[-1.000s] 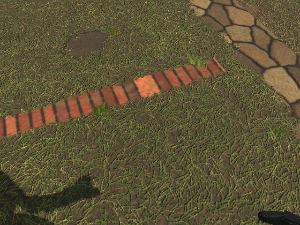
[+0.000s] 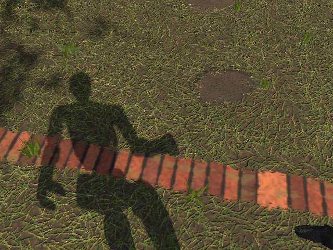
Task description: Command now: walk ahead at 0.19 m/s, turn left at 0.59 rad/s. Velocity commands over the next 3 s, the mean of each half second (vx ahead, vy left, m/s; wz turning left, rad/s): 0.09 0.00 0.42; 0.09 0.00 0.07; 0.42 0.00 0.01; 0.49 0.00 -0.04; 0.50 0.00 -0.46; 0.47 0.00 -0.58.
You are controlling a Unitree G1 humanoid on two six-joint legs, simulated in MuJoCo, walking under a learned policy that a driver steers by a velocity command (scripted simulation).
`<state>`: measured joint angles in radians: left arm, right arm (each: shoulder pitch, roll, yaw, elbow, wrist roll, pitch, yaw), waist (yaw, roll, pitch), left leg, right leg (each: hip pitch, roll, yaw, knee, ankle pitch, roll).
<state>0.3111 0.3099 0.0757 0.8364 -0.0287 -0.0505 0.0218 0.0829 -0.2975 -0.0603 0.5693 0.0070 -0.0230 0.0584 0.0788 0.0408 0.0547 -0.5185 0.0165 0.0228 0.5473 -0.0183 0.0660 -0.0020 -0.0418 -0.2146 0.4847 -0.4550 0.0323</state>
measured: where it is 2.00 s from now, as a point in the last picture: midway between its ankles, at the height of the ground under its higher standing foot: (169, 199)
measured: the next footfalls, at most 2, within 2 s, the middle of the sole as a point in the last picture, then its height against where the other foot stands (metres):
right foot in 0.44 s outside the picture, level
right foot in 1.44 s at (203, 223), level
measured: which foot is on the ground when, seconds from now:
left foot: down 0.00-1.00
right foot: down 0.00-0.00, up 0.02-0.42, down 0.44-1.00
